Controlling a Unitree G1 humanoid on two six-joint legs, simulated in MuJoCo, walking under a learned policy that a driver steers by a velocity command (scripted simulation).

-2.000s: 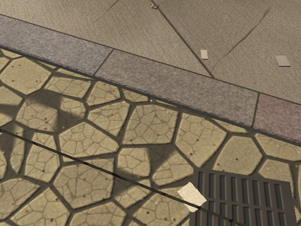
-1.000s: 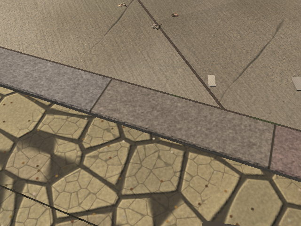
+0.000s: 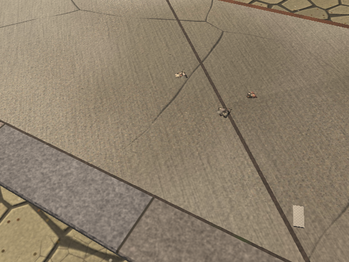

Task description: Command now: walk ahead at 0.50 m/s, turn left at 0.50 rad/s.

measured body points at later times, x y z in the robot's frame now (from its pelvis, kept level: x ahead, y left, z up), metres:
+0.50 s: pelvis +0.25 +0.07 -0.02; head +0.28 +0.09 +0.43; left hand +0.19 +0.36 -0.14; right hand +0.52 -0.11 -0.09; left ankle +0.31 +0.16 -0.73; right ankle +0.11 -0.12 -0.64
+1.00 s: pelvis +0.51 +0.14 +0.01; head +0.53 +0.16 +0.46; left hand +0.52 +0.46 -0.06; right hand +0.74 -0.04 -0.09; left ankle +0.36 +0.17 -0.64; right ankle +0.66 +0.08 -0.70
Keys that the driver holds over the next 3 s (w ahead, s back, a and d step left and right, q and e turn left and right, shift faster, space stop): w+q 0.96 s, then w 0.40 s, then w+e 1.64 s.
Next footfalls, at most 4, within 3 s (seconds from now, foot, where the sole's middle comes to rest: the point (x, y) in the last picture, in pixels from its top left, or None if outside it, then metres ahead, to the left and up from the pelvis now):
0.44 left None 0.35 0.18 -0.77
0.90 right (163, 213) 0.69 0.10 -0.74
1.30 left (84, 232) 0.63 0.41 -0.74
1.84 right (86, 153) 1.02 0.47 -0.74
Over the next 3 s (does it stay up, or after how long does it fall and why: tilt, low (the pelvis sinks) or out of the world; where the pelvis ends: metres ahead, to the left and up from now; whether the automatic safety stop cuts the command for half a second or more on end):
stays up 1.40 0.57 0.04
